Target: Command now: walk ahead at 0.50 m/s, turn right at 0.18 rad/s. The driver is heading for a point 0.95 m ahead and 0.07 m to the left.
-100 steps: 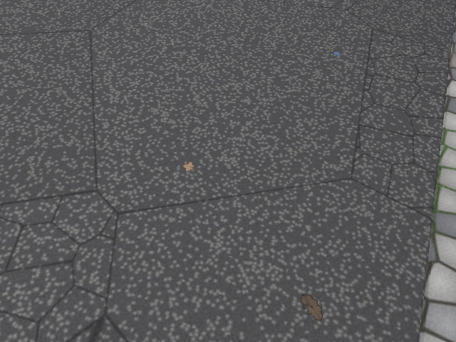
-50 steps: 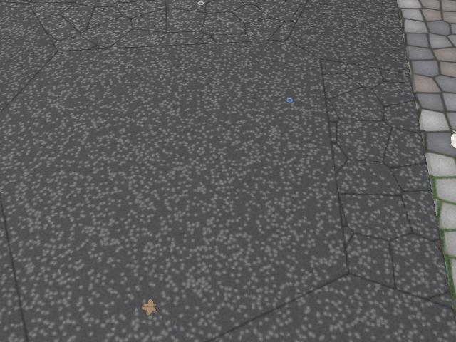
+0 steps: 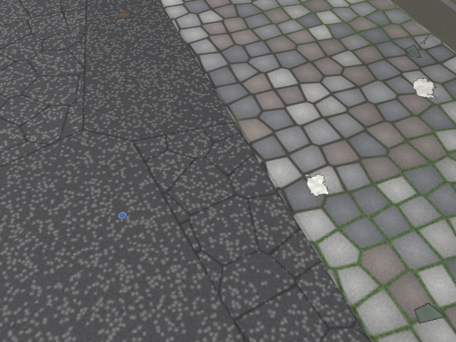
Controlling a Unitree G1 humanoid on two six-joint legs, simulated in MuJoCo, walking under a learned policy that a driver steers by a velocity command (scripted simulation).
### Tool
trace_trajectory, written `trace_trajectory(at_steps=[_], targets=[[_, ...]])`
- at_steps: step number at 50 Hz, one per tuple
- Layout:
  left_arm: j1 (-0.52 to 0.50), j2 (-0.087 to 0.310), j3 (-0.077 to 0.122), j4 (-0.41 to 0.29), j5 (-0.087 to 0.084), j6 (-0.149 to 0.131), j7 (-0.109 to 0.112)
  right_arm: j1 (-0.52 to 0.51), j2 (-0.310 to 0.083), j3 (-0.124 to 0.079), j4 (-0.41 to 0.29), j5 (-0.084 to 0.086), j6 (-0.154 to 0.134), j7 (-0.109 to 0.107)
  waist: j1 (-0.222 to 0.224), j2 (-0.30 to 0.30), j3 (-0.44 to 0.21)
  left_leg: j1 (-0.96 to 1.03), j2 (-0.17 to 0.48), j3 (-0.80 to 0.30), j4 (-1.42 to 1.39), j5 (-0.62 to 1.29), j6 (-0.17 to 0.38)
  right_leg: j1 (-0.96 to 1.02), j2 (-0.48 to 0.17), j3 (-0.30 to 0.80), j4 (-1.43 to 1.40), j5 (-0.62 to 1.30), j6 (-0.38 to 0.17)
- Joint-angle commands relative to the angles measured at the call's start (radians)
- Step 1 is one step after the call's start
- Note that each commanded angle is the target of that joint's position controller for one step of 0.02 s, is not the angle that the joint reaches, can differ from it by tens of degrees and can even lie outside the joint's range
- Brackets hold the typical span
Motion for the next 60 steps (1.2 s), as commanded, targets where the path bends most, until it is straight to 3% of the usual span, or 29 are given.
trace_trajectory(at_steps=[1, 5, 7, 8, 9, 10, 11, 12, 13, 14, 16, 19, 25, 30, 32, 34, 35, 36, 37, 38, 39, 40, 42, 44, 47, 51, 56, 59, 60], targets=[[-0.099, 0.026, -0.003, -0.083, -0.005, -0.025, -0.014, -0.042, -0.183, -0.036, -0.057, 0.011, -0.008, -0.005, 0.009, 0.116, 0.014, -0.028, 0.240, -0.134, -0.112, 0.245, 0.161, 0.053, 0.014, -0.044, -0.140, 0.120, 0.002], [-0.163, 0.054, 0.005, -0.112, -0.011, -0.029, -0.027, 0.008, -0.204, -0.039, -0.019, 0.022, 0.014, -0.007, 0.014, 0.134, 0.032, 0.069, 0.294, -0.143, -0.065, 0.304, 0.138, 0.080, 0.036, -0.054, -0.236, 0.058, -0.037], [-0.069, 0.089, 0.025, -0.088, -0.003, -0.030, -0.026, -0.012, -0.220, -0.041, -0.014, 0.026, 0.025, -0.012, 0.089, 0.136, -0.023, 0.080, 0.280, -0.104, 0.063, 0.532, 0.108, 0.248, 0.076, -0.090, -0.299, 0.042, -0.075], [0.067, 0.130, 0.049, -0.043, 0.002, -0.028, -0.019, -0.008, -0.203, -0.033, -0.013, 0.024, 0.028, -0.015, 0.153, 0.119, -0.109, 0.033, 0.236, -0.061, 0.226, 0.631, 0.084, 0.451, 0.098, -0.107, -0.318, 0.056, -0.103], [0.241, 0.192, 0.071, -0.008, 0.009, -0.021, -0.007, -0.016, -0.159, -0.012, -0.036, 0.002, 0.024, -0.018, 0.227, 0.049, -0.239, -0.149, 0.191, -0.024, 0.495, 0.440, 0.044, 0.735, -0.039, 0.043, -0.281, 0.068, -0.158], [0.294, 0.290, 0.086, 0.003, 0.017, -0.015, -0.002, 0.078, -0.042, 0.025, -0.070, -0.013, 0.005, -0.014, 0.173, -0.216, -0.349, -0.535, 0.015, -0.010, 0.862, -0.198, -0.024, 1.026, -0.287, 0.518, -0.373, -0.094, -0.313], [0.306, 0.204, 0.065, 0.005, 0.004, -0.016, -0.005, 0.041, -0.127, 0.007, -0.056, 0.006, -0.014, -0.009, 0.207, -0.165, -0.375, -0.653, 0.032, -0.149, 1.005, -0.363, -0.020, 1.016, -0.305, 0.665, -0.462, -0.209, -0.335], [0.241, 0.165, 0.048, 0.005, 0.003, -0.021, -0.007, -0.036, -0.175, -0.009, -0.084, 0.030, -0.024, -0.003, 0.195, -0.124, -0.225, -0.725, 0.083, -0.145, 1.028, -0.292, -0.008, 0.908, -0.267, 0.519, -0.476, -0.173, -0.295], [0.186, 0.138, 0.040, 0.003, 0.004, -0.025, -0.009, -0.086, -0.166, -0.006, -0.092, 0.027, -0.027, -0.004, 0.170, -0.066, -0.150, -0.703, 0.125, -0.124, 0.987, -0.205, -0.006, 0.785, -0.216, 0.393, -0.490, -0.081, -0.269], [0.137, 0.115, 0.033, 0.003, 0.010, -0.027, -0.013, -0.107, -0.156, -0.008, -0.093, 0.010, -0.025, -0.007, 0.140, -0.032, -0.094, -0.668, 0.149, -0.118, 0.927, -0.147, -0.012, 0.674, -0.181, 0.318, -0.519, 0.007, -0.254], [0.092, 0.090, 0.027, 0.004, 0.018, -0.038, -0.016, -0.076, -0.128, -0.007, -0.082, 0.003, -0.004, -0.004, 0.086, -0.047, -0.074, -0.563, 0.174, -0.127, 0.865, -0.082, -0.025, 0.549, -0.145, 0.238, -0.579, 0.104, -0.249], [0.099, 0.115, 0.036, 0.035, 0.009, -0.056, -0.011, -0.109, -0.090, 0.002, -0.092, -0.006, 0.020, -0.008, 0.068, -0.024, -0.035, -0.565, 0.178, -0.116, 0.758, -0.008, -0.053, 0.475, -0.137, 0.155, -0.639, 0.162, -0.266], [0.180, 0.158, 0.046, 0.099, 0.001, -0.048, 0.007, -0.321, -0.064, 0.019, -0.142, -0.004, 0.009, 0.008, 0.137, -0.004, 0.027, -0.529, 0.135, -0.084, 0.391, 0.298, -0.056, 0.476, -0.097, 0.032, -0.668, 0.121, -0.215], [0.251, 0.176, 0.053, 0.161, -0.011, -0.028, 0.013, -0.421, -0.088, 0.016, -0.187, 0.004, -0.001, 0.030, 0.156, -0.009, 0.048, -0.544, 0.111, -0.093, 0.271, 0.242, -0.012, 0.628, -0.162, 0.048, -0.601, 0.148, -0.191], [0.249, 0.185, 0.056, 0.175, -0.011, -0.017, 0.018, -0.393, -0.106, 0.010, -0.185, 0.002, -0.005, 0.035, 0.132, -0.025, 0.026, -0.489, 0.093, -0.075, 0.248, 0.166, 0.014, 0.680, -0.176, 0.051, -0.544, 0.250, -0.172], [0.227, 0.177, 0.050, 0.177, -0.007, -0.004, 0.022, -0.206, -0.160, -0.022, -0.130, -0.002, -0.006, 0.027, 0.032, -0.021, -0.092, -0.211, 0.037, -0.018, 0.213, 0.148, 0.059, 0.656, -0.111, -0.005, -0.316, 0.519, -0.132], [0.236, 0.136, 0.031, 0.159, 0.009, -0.003, 0.026, -0.033, -0.221, -0.044, -0.091, -0.008, -0.004, 0.017, -0.033, 0.039, -0.232, 0.075, 0.147, -0.132, 0.259, 0.193, 0.111, 0.502, -0.059, -0.048, -0.058, 0.378, -0.096], [0.352, 0.028, -0.002, 0.137, 0.011, -0.022, 0.017, 0.053, -0.314, -0.068, -0.073, -0.015, 0.006, 0.014, 0.005, 0.289, -0.364, 0.442, 0.385, -0.595, 0.186, -0.016, 0.274, 0.082, 0.114, -0.086, 0.329, -0.108, -0.013], [0.306, 0.083, 0.008, 0.152, 0.001, -0.043, 0.014, 0.063, -0.223, -0.042, -0.072, 0.002, 0.009, 0.016, -0.027, 0.277, -0.387, 0.457, 0.408, -0.785, 0.055, -0.151, 0.281, -0.048, 0.127, 0.054, 0.468, -0.442, -0.016], [0.228, 0.150, 0.028, 0.126, -0.028, -0.056, 0.007, -0.009, -0.188, -0.028, -0.082, 0.003, 0.007, 0.015, -0.017, 0.215, -0.236, 0.342, 0.386, -0.655, 0.033, -0.185, 0.237, -0.132, 0.072, 0.064, 0.512, -0.389, -0.031], [0.167, 0.145, 0.024, 0.111, -0.031, -0.060, 0.009, -0.073, -0.165, -0.022, -0.096, -0.003, 0.007, 0.013, 0.009, 0.145, -0.150, 0.209, 0.348, -0.537, 0.017, -0.126, 0.211, -0.121, 0.018, 0.029, 0.476, -0.302, -0.038], [0.131, 0.135, 0.026, 0.105, -0.015, -0.058, 0.013, -0.123, -0.137, -0.014, -0.099, -0.011, 0.005, 0.016, 0.035, 0.108, -0.076, 0.081, 0.311, -0.452, -0.015, -0.035, 0.203, -0.094, -0.014, 0.013, 0.410, -0.237, -0.034], [0.167, 0.106, 0.028, 0.119, -0.003, -0.038, 0.016, -0.164, -0.108, -0.007, -0.102, -0.023, -0.005, 0.018, 0.086, 0.147, -0.059, -0.047, 0.265, -0.359, -0.068, 0.079, 0.195, 0.018, -0.050, 0.020, 0.339, -0.161, -0.023], [0.172, 0.077, 0.022, 0.123, 0.002, -0.021, 0.019, -0.156, -0.122, -0.011, -0.088, -0.015, -0.015, 0.015, 0.101, 0.135, -0.046, -0.093, 0.257, -0.295, -0.108, 0.157, 0.212, 0.032, -0.057, 0.008, 0.287, -0.125, -0.005], [0.072, 0.065, 0.017, 0.093, 0.009, -0.019, 0.020, -0.120, -0.150, -0.020, -0.062, -0.012, -0.014, 0.001, 0.082, 0.104, -0.009, -0.081, 0.248, -0.227, -0.141, 0.223, 0.212, -0.032, -0.063, 0.003, 0.124, 0.016, 0.020], [-0.060, 0.037, 0.004, 0.066, 0.004, -0.033, 0.005, -0.066, -0.170, -0.023, -0.034, -0.001, -0.004, -0.011, 0.036, 0.101, 0.018, -0.065, 0.212, -0.139, -0.149, 0.222, 0.174, 0.016, -0.026, -0.035, -0.122, 0.206, 0.020], [-0.179, 0.051, 0.002, 0.023, -0.007, -0.045, -0.022, 0.011, -0.186, -0.031, 0.016, 0.009, 0.020, -0.017, 0.006, 0.104, 0.051, 0.071, 0.275, -0.150, -0.096, 0.230, 0.163, 0.005, 0.001, -0.034, -0.252, 0.175, -0.009], [-0.127, 0.086, 0.014, 0.031, -0.004, -0.050, -0.030, -0.005, -0.204, -0.040, 0.024, 0.013, 0.035, -0.024, 0.056, 0.125, 0.015, 0.140, 0.298, -0.153, 0.001, 0.406, 0.136, 0.101, 0.031, -0.055, -0.289, 0.067, -0.051], [-0.034, 0.110, 0.029, 0.058, -0.001, -0.051, -0.028, -0.027, -0.204, -0.039, 0.020, 0.014, 0.041, -0.026, 0.113, 0.124, -0.040, 0.129, 0.269, -0.123, 0.113, 0.560, 0.116, 0.238, 0.062, -0.086, -0.317, 0.064, -0.073]])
